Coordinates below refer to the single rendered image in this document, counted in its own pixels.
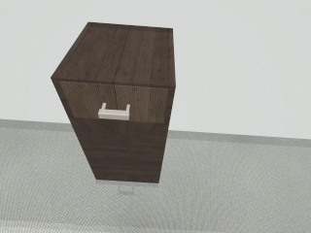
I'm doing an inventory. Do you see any cabinet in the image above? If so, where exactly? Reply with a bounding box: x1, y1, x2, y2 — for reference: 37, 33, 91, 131
51, 21, 176, 183

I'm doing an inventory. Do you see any handle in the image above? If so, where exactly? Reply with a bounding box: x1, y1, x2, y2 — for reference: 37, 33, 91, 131
98, 103, 130, 120

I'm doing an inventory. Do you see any drawer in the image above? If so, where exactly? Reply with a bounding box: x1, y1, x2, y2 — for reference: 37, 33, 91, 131
60, 81, 168, 123

